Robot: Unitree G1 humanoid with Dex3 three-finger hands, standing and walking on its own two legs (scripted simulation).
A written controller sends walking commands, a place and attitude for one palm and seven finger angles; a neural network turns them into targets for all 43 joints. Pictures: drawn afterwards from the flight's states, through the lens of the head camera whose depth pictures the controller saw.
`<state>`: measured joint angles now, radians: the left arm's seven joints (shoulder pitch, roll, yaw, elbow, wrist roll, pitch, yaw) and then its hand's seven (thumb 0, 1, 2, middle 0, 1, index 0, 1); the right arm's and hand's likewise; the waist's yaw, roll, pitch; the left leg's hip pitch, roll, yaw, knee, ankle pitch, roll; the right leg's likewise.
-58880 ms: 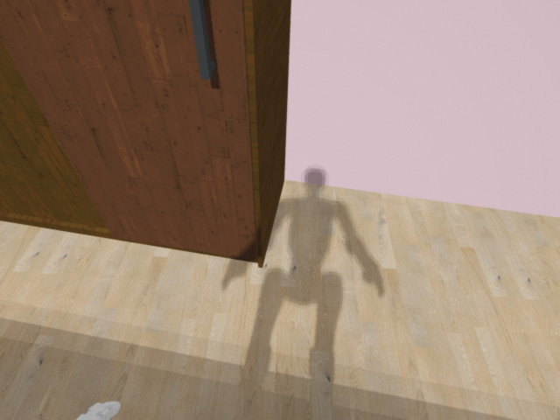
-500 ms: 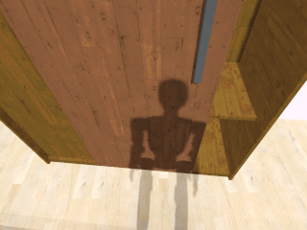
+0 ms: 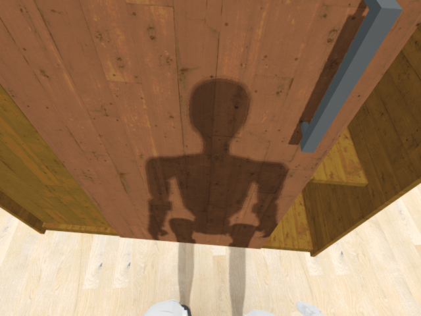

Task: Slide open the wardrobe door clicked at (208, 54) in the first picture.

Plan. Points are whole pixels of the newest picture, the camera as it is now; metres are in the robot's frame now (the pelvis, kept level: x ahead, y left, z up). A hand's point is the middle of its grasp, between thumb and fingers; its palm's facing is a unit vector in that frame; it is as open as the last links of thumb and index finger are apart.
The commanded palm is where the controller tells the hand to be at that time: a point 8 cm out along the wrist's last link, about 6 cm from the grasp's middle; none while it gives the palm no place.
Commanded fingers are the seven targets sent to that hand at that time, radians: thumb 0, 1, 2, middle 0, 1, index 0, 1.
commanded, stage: come to a stop and stand still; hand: right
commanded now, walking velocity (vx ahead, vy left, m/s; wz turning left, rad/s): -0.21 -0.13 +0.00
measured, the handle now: (333, 86) +0.42 -0.13 +0.23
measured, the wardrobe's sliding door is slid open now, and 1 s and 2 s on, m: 0.24 0.24 0.24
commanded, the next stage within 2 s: none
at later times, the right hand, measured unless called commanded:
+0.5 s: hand out of the picture -0.03 -0.29 -0.16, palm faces +0.07 +0.95 -0.31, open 7.3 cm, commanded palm none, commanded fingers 0.00 -0.90 -0.90 0.20 0.30 0.20 0.30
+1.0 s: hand out of the picture -0.06 -0.31 -0.17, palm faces -0.01 +0.98 -0.20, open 7.3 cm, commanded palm none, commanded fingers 0.00 -0.90 -0.90 0.20 0.30 0.20 0.30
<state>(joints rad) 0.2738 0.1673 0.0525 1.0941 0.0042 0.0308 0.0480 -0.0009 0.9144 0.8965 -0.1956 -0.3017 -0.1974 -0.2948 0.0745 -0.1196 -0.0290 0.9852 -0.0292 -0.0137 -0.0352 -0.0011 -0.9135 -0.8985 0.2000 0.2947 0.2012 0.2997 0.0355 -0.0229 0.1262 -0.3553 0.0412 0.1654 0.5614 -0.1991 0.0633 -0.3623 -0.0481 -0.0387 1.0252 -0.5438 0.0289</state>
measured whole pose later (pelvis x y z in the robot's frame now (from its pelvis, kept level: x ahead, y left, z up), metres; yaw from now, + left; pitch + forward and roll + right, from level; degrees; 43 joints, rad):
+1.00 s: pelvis -0.09 -0.14 +0.01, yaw +2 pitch -2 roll +1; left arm 0.35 0.17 0.02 1.04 0.02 0.02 0.03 0.00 0.91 0.90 -0.20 -0.30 -0.20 -0.30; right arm 0.31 -0.16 -0.02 0.99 -0.02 0.04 -0.04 0.00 -0.92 -0.90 0.20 0.29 0.20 0.30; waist 0.02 0.00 0.01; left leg -0.22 0.02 -0.02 0.58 -0.39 0.04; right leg -0.24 0.10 -0.18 0.38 -0.15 -0.13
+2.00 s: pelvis -0.16 -0.28 +0.01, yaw +2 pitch +0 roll +3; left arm 0.37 0.08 0.00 1.03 0.03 -0.01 0.05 0.01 0.93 0.90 -0.20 -0.30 -0.21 -0.30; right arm 0.26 -0.31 -0.09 0.93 -0.05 0.03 0.00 0.00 -0.92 -0.90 0.20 0.29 0.20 0.30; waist -0.01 0.09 0.00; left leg -0.58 -0.03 -0.04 1.30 -0.25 0.00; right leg -0.25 -0.01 0.07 0.52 -0.27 -0.02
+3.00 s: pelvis -0.15 -0.24 +0.01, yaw +3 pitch -1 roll +0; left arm 0.20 0.17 -0.01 1.07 0.00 0.00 0.02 0.00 0.93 0.90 -0.20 -0.30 -0.20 -0.30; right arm 0.30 -0.16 0.01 1.06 -0.02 0.00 -0.03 0.00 -0.91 -0.90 0.20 0.29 0.20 0.30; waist -0.02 0.01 0.05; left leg -0.17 0.03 0.01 0.43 -0.24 -0.02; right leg -0.18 0.01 -0.03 0.41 -0.21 -0.01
